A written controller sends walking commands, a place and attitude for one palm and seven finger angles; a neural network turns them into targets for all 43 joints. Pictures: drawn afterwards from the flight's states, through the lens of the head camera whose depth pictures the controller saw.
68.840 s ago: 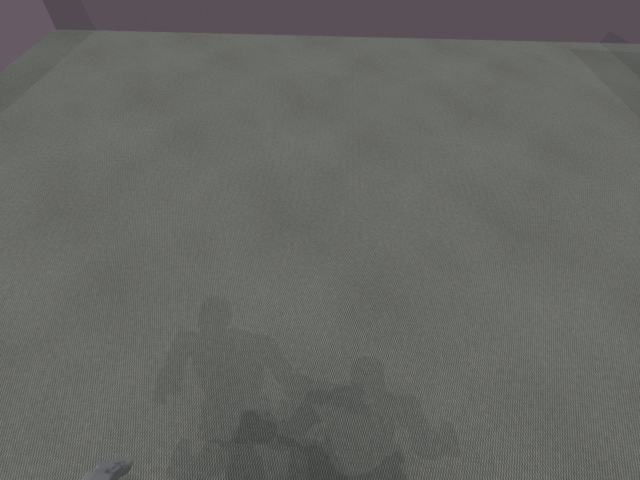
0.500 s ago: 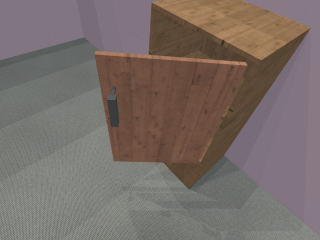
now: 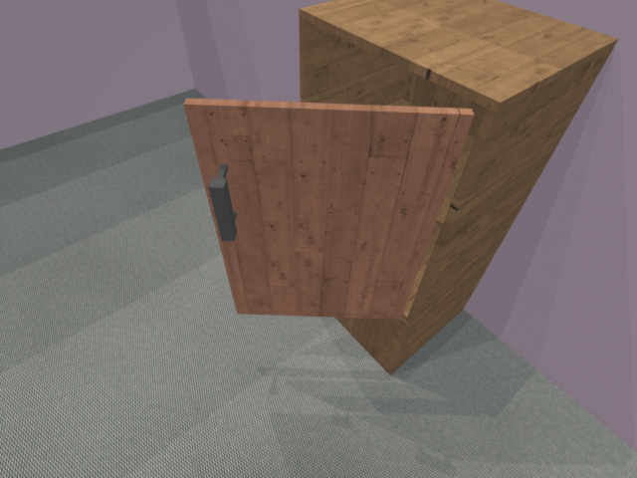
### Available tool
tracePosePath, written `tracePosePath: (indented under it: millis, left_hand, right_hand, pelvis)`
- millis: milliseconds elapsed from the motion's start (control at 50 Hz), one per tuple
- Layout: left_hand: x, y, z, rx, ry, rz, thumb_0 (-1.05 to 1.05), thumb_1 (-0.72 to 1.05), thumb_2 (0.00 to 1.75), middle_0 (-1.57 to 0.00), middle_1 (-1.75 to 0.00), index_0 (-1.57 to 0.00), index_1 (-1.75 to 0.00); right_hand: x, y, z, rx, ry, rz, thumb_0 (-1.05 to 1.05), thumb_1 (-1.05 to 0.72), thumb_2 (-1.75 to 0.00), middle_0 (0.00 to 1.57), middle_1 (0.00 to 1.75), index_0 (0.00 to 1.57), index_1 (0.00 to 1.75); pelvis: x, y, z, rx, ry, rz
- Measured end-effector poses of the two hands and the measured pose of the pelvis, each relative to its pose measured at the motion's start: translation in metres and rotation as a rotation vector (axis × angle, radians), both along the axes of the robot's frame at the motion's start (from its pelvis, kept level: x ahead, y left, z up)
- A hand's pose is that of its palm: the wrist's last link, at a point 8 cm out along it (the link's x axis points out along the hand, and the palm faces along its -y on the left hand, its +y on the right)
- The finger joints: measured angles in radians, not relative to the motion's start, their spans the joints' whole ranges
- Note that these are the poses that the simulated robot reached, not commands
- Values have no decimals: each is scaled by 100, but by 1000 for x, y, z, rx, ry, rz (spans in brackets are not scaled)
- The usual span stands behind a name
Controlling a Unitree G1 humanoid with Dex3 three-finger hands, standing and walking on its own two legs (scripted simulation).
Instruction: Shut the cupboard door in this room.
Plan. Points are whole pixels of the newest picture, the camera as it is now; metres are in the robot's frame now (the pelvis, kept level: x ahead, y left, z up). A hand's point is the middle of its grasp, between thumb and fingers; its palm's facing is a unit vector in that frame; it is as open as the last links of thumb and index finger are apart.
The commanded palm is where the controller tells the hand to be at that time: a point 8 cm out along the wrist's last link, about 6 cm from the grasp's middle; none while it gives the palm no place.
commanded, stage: come to a stop and stand still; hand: left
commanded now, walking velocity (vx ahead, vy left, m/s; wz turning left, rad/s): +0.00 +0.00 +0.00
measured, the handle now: (226, 202) +0.54 +0.19 +0.01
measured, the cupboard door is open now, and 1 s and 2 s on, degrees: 49 49 49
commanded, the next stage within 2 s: look again from close up in 0.18 s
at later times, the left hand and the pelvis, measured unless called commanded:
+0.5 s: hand out of the picture -0.01 +0.16 -0.18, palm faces +0.04 -0.98 -0.20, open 7.3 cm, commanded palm none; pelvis +0.00 +0.00 -0.01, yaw +1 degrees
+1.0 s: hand out of the picture +0.03 +0.16 -0.19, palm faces +0.01 -0.99 -0.17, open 7.3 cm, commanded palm none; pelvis +0.03 +0.00 -0.01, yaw +0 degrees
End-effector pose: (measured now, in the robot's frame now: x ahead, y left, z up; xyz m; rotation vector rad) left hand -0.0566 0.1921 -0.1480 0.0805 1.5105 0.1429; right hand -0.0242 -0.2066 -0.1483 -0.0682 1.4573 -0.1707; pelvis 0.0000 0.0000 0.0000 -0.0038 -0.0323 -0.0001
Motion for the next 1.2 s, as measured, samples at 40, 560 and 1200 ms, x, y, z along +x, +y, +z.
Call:
tracePosePath:
  millis: [40, 560, 1200]
  left_hand:
    - [-8, -7, 0, -13, 13, 7, 0, 91, 90, -19, -30, -20, -30]
    - [54, 26, 0, 85, -165, -34, 0, 91, 90, -19, -30, -20, -30]
    - [81, 9, -7, 31, -61, -45, 0, 91, 90, -19, -30, -20, -30]
  right_hand:
    - [0, -2, 1, -4, 1, 2, 0, -91, -89, 20, 30, 20, 30]
    - [24, -6, -13, 3, -86, 54, 2, -93, -89, 20, 30, 20, 30]
    - [77, -28, -5, -29, -67, 54, 1, -91, -89, 20, 30, 20, 30]
  pelvis:
    - [-1, -2, 0, -1, 1, 1]
    - [8, 1, -10, -7, 27, 16]
    - [55, -14, -10, 19, 48, -4]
